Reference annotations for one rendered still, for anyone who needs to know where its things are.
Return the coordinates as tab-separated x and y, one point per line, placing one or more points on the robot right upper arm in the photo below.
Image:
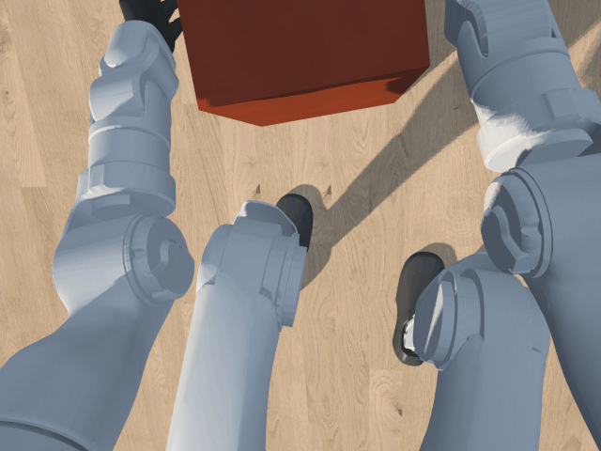
543	222

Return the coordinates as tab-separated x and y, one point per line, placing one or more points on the robot left thigh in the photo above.
223	389

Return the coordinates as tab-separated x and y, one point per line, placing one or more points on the robot left upper arm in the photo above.
73	390

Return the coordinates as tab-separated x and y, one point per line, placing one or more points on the left robot forearm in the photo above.
129	130

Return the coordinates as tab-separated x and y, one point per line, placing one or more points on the left robot hand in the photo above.
157	13

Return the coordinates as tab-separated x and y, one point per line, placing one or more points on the carton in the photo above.
267	62

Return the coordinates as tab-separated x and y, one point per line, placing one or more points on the right robot forearm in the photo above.
519	75

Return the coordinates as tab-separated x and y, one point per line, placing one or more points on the robot left shin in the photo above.
250	209

